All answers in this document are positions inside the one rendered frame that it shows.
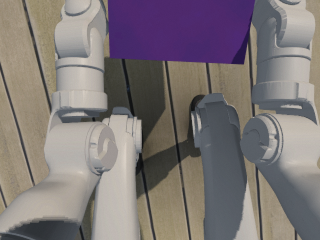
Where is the left robot foot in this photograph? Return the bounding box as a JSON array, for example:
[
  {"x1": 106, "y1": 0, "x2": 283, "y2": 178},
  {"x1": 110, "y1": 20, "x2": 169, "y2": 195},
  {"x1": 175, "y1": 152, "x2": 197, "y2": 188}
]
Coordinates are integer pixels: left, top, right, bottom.
[{"x1": 135, "y1": 130, "x2": 144, "y2": 176}]

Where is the right robot upper arm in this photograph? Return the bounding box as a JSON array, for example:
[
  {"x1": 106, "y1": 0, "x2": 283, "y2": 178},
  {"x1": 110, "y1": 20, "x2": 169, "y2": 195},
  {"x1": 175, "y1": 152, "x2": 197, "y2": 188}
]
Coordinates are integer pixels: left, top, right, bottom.
[{"x1": 240, "y1": 113, "x2": 320, "y2": 240}]

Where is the carton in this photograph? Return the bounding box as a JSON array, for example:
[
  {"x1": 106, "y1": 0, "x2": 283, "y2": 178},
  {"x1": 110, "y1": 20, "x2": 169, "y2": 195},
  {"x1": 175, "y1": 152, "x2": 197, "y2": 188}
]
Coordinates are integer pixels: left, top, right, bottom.
[{"x1": 107, "y1": 0, "x2": 255, "y2": 65}]

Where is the robot left forearm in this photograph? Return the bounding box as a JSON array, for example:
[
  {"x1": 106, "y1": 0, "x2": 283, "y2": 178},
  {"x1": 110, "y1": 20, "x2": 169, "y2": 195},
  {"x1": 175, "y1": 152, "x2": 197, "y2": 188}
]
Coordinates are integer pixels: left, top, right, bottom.
[{"x1": 44, "y1": 0, "x2": 109, "y2": 160}]

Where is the left robot upper arm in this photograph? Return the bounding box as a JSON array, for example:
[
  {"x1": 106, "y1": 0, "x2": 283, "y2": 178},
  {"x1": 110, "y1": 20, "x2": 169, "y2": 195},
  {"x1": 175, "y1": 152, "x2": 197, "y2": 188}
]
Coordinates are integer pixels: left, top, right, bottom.
[{"x1": 0, "y1": 121, "x2": 118, "y2": 240}]

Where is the robot right thigh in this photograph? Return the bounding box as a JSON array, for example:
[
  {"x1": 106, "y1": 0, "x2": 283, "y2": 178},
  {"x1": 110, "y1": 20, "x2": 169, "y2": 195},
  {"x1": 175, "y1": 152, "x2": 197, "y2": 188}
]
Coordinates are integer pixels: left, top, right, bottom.
[{"x1": 191, "y1": 101, "x2": 259, "y2": 240}]

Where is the robot right forearm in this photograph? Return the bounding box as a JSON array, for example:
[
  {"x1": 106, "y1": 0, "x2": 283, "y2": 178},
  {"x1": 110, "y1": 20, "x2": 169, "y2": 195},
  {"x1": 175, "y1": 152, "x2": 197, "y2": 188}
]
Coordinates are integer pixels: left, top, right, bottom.
[{"x1": 251, "y1": 0, "x2": 320, "y2": 130}]

